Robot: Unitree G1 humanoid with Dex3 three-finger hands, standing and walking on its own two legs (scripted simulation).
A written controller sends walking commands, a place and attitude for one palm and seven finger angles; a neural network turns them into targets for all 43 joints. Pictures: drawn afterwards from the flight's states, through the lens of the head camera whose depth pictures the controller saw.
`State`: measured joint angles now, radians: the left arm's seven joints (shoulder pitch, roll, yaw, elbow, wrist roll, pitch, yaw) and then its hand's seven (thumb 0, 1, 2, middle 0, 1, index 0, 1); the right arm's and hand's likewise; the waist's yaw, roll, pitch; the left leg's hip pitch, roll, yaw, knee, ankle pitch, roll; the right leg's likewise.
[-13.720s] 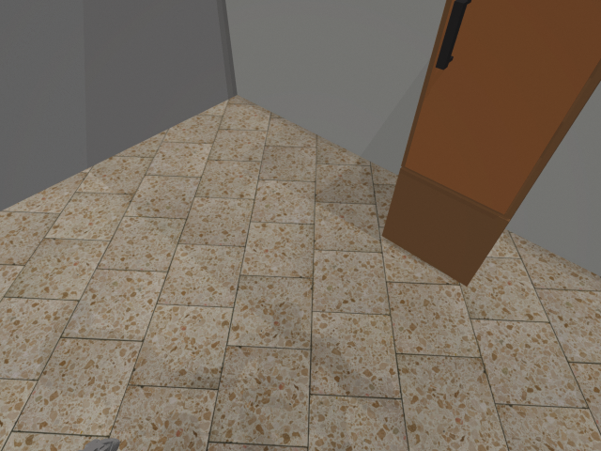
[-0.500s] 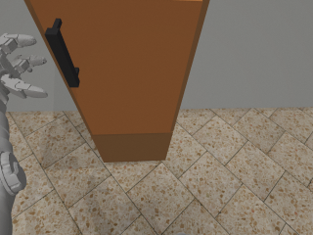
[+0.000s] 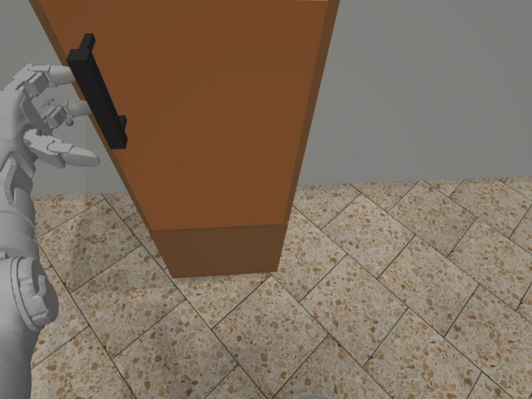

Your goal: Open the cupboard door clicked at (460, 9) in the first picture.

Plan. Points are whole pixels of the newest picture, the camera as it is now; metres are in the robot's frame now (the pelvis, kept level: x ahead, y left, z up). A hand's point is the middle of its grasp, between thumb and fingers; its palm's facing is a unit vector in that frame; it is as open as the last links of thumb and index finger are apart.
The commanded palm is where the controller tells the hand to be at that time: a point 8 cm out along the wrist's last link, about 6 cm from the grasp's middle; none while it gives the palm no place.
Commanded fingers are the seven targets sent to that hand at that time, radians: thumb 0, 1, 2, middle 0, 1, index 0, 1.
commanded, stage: slide the fingers in behind the handle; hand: left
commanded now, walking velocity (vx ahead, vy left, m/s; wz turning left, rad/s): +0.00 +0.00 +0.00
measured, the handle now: (104, 95) +0.53 +0.22 +0.14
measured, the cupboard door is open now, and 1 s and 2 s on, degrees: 0 0 0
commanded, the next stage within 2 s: close the thumb around the handle in 1.12 s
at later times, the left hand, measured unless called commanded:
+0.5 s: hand (93, 119) +0.48 +0.22 +0.14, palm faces +0.01 -1.00 +0.00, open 14.0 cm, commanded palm +0.45 +0.27 +0.14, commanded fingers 0.00 -0.50 0.30 -0.30 -1.20 -0.30 -1.20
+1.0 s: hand (96, 125) +0.47 +0.21 +0.14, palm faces +0.03 -1.00 -0.01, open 14.0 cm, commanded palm +0.45 +0.26 +0.14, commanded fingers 0.00 -0.50 0.30 -0.30 -1.20 -0.30 -1.20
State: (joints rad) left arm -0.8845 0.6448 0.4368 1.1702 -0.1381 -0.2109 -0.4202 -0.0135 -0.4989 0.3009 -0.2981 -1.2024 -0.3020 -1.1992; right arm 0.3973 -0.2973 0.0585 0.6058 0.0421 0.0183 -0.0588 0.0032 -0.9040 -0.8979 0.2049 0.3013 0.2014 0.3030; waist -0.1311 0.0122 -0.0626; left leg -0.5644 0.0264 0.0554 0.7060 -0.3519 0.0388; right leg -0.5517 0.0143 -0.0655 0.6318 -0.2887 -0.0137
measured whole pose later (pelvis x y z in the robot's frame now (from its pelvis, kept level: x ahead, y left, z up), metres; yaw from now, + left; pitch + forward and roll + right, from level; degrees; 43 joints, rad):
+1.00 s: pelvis +0.00 -0.01 +0.00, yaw +0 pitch +10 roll -1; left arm -0.85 0.51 0.37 1.09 -0.15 -0.22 -0.31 -0.01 -0.50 0.30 -0.29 -1.20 -0.30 -1.20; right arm 0.38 -0.29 0.05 0.63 0.04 0.00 -0.05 0.00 -0.90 -0.90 0.20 0.30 0.20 0.30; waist -0.10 0.02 -0.06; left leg -0.52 0.02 0.05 0.69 -0.35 0.03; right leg -0.51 0.01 -0.07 0.64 -0.30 -0.02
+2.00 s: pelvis +0.00 +0.00 +0.00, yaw +0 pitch +10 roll -1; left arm -0.87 0.50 0.37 1.11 -0.14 -0.23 -0.30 0.00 0.58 0.79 -0.32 -1.32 -0.32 -1.32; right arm 0.38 -0.29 0.04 0.63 0.04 -0.01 -0.05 0.00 -0.90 -0.90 0.20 0.30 0.20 0.30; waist -0.11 0.02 -0.06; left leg -0.54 0.02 0.05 0.70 -0.34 0.04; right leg -0.53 0.01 -0.06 0.64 -0.29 -0.02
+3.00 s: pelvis +0.01 -0.03 +0.02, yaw +2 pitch -3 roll +0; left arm 0.07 -0.08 -0.14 -0.21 0.00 0.24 0.46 0.03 0.63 0.74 -0.27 -1.28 -0.28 -1.31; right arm 0.13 -0.18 0.04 0.59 -0.02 0.11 -0.01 0.01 -0.90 -0.90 0.20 0.30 0.20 0.30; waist 0.03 0.05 -0.04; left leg -0.17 0.02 0.01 0.52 -0.30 -0.01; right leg -0.17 0.02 -0.10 0.51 -0.29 -0.05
